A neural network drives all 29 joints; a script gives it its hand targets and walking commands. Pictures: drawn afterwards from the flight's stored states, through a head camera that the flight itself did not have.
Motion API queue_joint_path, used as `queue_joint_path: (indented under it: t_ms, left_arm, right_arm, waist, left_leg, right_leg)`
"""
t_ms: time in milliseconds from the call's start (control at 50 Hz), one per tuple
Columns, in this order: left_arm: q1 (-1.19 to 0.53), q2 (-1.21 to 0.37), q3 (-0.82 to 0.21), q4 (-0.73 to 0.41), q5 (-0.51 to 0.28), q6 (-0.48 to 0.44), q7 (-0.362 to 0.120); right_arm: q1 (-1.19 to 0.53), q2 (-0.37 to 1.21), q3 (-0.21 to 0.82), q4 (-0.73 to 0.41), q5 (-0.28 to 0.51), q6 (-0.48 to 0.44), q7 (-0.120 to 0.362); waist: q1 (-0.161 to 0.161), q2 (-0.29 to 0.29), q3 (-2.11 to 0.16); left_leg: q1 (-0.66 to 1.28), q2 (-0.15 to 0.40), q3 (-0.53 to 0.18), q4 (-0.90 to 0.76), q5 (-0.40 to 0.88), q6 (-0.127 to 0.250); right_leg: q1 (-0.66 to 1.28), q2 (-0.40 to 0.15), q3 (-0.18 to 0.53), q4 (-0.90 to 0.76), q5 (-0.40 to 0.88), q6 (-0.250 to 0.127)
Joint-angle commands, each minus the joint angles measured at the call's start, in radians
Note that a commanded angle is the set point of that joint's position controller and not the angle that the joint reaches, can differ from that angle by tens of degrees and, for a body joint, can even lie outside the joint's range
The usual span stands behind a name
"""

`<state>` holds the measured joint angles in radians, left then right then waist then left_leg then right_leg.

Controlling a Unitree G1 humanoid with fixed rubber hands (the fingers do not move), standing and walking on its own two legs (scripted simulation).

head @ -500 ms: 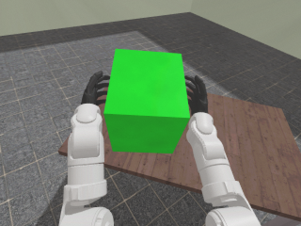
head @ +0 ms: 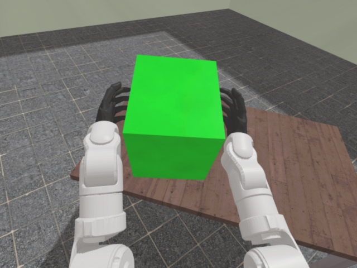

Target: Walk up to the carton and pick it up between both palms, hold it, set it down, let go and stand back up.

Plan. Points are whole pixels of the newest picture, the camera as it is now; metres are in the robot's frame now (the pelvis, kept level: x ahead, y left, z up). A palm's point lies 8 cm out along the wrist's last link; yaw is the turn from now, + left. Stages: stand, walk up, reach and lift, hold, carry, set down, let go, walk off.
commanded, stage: hold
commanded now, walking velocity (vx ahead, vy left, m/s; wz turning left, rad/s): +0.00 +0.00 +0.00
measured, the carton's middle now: (172, 121) +0.41 +0.00 +0.14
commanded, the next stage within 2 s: none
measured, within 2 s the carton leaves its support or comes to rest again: neither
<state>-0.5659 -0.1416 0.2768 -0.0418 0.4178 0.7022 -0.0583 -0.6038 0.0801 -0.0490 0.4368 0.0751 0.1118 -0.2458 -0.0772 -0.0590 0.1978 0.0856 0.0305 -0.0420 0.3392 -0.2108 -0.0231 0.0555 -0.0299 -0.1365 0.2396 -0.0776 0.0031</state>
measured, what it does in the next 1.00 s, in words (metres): stands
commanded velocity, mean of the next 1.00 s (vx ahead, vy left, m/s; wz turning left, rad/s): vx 0.00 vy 0.00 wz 0.00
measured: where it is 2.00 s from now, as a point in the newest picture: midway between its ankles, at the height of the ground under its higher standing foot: outside the picture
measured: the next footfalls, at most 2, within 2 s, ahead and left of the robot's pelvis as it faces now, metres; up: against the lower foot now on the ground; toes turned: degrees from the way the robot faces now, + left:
none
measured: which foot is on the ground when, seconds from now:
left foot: down 0.00-1.00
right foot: down 0.00-1.00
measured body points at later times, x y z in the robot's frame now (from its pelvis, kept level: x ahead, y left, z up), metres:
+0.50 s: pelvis -0.01 +0.00 +0.00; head -0.02 +0.03 +0.45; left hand +0.37 +0.14 +0.17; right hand +0.37 -0.13 +0.16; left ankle +0.00 +0.13 -0.75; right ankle +0.05 -0.12 -0.75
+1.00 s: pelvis +0.00 +0.00 +0.00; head -0.01 +0.03 +0.45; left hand +0.37 +0.14 +0.17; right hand +0.37 -0.13 +0.16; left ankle +0.00 +0.13 -0.75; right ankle +0.05 -0.12 -0.75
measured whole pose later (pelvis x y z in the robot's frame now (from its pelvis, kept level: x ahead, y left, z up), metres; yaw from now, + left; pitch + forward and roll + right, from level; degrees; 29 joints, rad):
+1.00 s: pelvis +0.00 +0.00 +0.00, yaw +0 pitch -13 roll -1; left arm -0.56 -0.15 0.29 -0.02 0.43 0.70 -0.06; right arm -0.59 0.09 -0.05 0.45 0.07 0.11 -0.25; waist -0.07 -0.07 0.20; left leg 0.09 0.03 -0.04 0.34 -0.21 -0.02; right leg 0.06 -0.03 -0.14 0.25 -0.08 0.00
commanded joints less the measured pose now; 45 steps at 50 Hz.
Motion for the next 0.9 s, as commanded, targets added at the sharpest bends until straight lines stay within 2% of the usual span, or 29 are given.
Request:
queue_joint_path:
  t_ms: [0, 20, 60, 120, 140, 160, 220, 280, 300, 340, 360, 400, 480, 540, 620, 640, 700, 760, 820, 880]
  left_arm:
    - [-0.530, -0.337, -0.355, 0.005, -0.086, -0.055, -0.148]
    - [-0.542, -0.344, -0.343, 0.017, -0.079, -0.056, -0.152]
    - [-0.548, -0.363, -0.363, -0.040, -0.098, -0.062, -0.146]
    - [-0.561, -0.381, -0.473, -0.165, -0.148, -0.069, -0.122]
    - [-0.561, -0.365, -0.497, -0.185, -0.162, -0.072, -0.115]
    - [-0.553, -0.347, -0.492, -0.172, -0.158, -0.074, -0.113]
    - [-0.542, -0.330, -0.435, -0.076, -0.125, -0.064, -0.121]
    - [-0.556, -0.328, -0.357, 0.012, -0.083, -0.051, -0.136]
    - [-0.569, -0.352, -0.361, -0.010, -0.095, -0.058, -0.138]
    - [-0.583, -0.368, -0.385, -0.018, -0.106, -0.062, -0.136]
    - [-0.586, -0.380, -0.416, -0.055, -0.126, -0.069, -0.131]
    - [-0.606, -0.377, -0.446, -0.095, -0.151, -0.080, -0.121]
    - [-0.592, -0.346, -0.406, -0.016, -0.120, -0.070, -0.128]
    - [-0.596, -0.348, -0.374, 0.006, -0.102, -0.078, -0.134]
    - [-0.590, -0.346, -0.371, 0.000, -0.105, -0.086, -0.132]
    - [-0.586, -0.355, -0.392, -0.036, -0.112, -0.088, -0.130]
    - [-0.582, -0.353, -0.418, -0.067, -0.130, -0.088, -0.126]
    - [-0.570, -0.335, -0.395, -0.035, -0.111, -0.081, -0.134]
    - [-0.576, -0.343, -0.386, -0.035, -0.108, -0.078, -0.133]
    - [-0.562, -0.351, -0.427, -0.078, -0.124, -0.081, -0.126]
  right_arm:
    - [-0.502, 0.373, 0.314, -0.082, -0.007, -0.015, 0.152]
    - [-0.531, 0.374, 0.314, -0.096, -0.007, -0.018, 0.160]
    - [-0.565, 0.384, 0.348, -0.172, 0.013, -0.043, 0.165]
    - [-0.595, 0.384, 0.422, -0.291, 0.061, -0.069, 0.148]
    - [-0.594, 0.384, 0.438, -0.323, 0.074, -0.067, 0.138]
    - [-0.580, 0.382, 0.448, -0.306, 0.073, -0.059, 0.131]
    - [-0.519, 0.377, 0.379, -0.177, 0.037, -0.021, 0.138]
    - [-0.532, 0.357, 0.308, -0.094, -0.008, -0.014, 0.162]
    - [-0.548, 0.375, 0.309, -0.116, -0.009, -0.026, 0.168]
    - [-0.586, 0.380, 0.325, -0.157, -0.005, -0.049, 0.172]
    - [-0.603, 0.387, 0.345, -0.201, 0.011, -0.059, 0.167]
    - [-0.622, 0.389, 0.370, -0.238, 0.027, -0.068, 0.157]
    - [-0.568, 0.379, 0.324, -0.115, -0.002, -0.040, 0.151]
    - [-0.570, 0.397, 0.317, -0.094, -0.013, -0.040, 0.166]
    - [-0.595, 0.397, 0.338, -0.138, -0.003, -0.060, 0.166]
    - [-0.601, 0.410, 0.364, -0.171, 0.014, -0.065, 0.163]
    - [-0.590, 0.402, 0.389, -0.197, 0.027, -0.062, 0.148]
    - [-0.564, 0.398, 0.365, -0.154, 0.014, -0.047, 0.146]
    - [-0.566, 0.397, 0.349, -0.151, 0.008, -0.050, 0.153]
    - [-0.565, 0.394, 0.384, -0.199, 0.029, -0.058, 0.149]
  waist:
    - [-0.017, 0.055, -0.321]
    - [-0.001, 0.060, -0.317]
    - [0.004, 0.065, -0.414]
    - [-0.006, 0.092, -0.583]
    - [-0.013, 0.083, -0.613]
    - [-0.009, 0.063, -0.583]
    - [-0.014, 0.074, -0.404]
    - [0.000, 0.075, -0.293]
    - [0.001, 0.064, -0.322]
    - [-0.002, 0.073, -0.396]
    - [-0.005, 0.076, -0.473]
    - [-0.010, 0.062, -0.539]
    - [-0.026, 0.056, -0.413]
    - [-0.005, 0.064, -0.399]
    - [0.012, 0.057, -0.445]
    - [0.008, 0.058, -0.484]
    - [0.002, 0.048, -0.505]
    - [0.001, 0.053, -0.424]
    - [-0.002, 0.065, -0.412]
    - [-0.006, 0.068, -0.477]
  left_leg:
    - [-0.178, -0.055, 0.102, -0.110, 0.150, 0.014]
    - [-0.199, -0.060, 0.105, -0.119, 0.133, 0.015]
    - [-0.151, -0.059, 0.100, -0.087, 0.251, 0.007]
    - [-0.007, -0.062, 0.087, 0.010, 0.500, -0.025]
    - [0.016, -0.065, 0.083, 0.032, 0.530, -0.029]
    - [0.000, -0.066, 0.081, 0.028, 0.511, -0.023]
    - [-0.109, -0.060, 0.089, -0.060, 0.278, -0.003]
    - [-0.209, -0.050, 0.098, -0.129, 0.081, 0.019]
    - [-0.204, -0.048, 0.102, -0.130, 0.091, 0.018]
    - [-0.150, -0.055, 0.105, -0.096, 0.188, 0.010]
    - [-0.105, -0.054, 0.098, -0.072, 0.260, 0.005]
    - [-0.065, -0.059, 0.095, -0.039, 0.326, -0.004]
    - [-0.113, -0.060, 0.097, -0.078, 0.186, 0.009]
    - [-0.168, -0.059, 0.103, -0.105, 0.128, 0.025]
    - [-0.129, -0.063, 0.103, -0.074, 0.244, 0.015]
    - [-0.105, -0.063, 0.103, -0.055, 0.301, 0.012]
    - [-0.089, -0.068, 0.098, -0.042, 0.329, 0.006]
    - [-0.133, -0.069, 0.103, -0.069, 0.245, 0.013]
    - [-0.133, -0.066, 0.104, -0.075, 0.230, 0.010]
    - [-0.092, -0.065, 0.097, -0.047, 0.317, 0.006]
  right_leg:
    - [0.267, 0.052, -0.023, 0.017, -0.015, 0.015]
    - [0.278, 0.052, -0.027, 0.013, -0.029, 0.015]
    - [0.308, 0.060, -0.026, 0.035, 0.071, 0.017]
    - [0.328, 0.075, -0.029, 0.066, 0.266, 0.012]
    - [0.328, 0.075, -0.022, 0.069, 0.309, 0.017]
    - [0.337, 0.073, -0.023, 0.065, 0.308, 0.021]
    - [0.276, 0.058, -0.012, 0.026, 0.094, 0.013]
    - [0.236, 0.049, -0.025, 0.013, -0.086, 0.009]
    - [0.245, 0.054, -0.028, 0.017, -0.077, 0.011]
    - [0.271, 0.054, -0.029, 0.029, 0.012, 0.010]
    - [0.280, 0.060, -0.027, 0.036, 0.069, 0.007]
    - [0.298, 0.069, -0.030, 0.046, 0.129, 0.011]
    - [0.254, 0.056, -0.024, 0.019, 0.011, 0.014]
    - [0.259, 0.052, -0.024, 0.026, -0.024, 0.014]
    - [0.304, 0.057, -0.025, 0.035, 0.079, 0.016]
    - [0.317, 0.058, -0.020, 0.045, 0.138, 0.021]
    - [0.321, 0.061, -0.020, 0.051, 0.170, 0.024]
    - [0.302, 0.057, -0.016, 0.035, 0.095, 0.022]
    - [0.281, 0.055, -0.019, 0.031, 0.069, 0.017]
    - [0.310, 0.058, -0.019, 0.045, 0.149, 0.018]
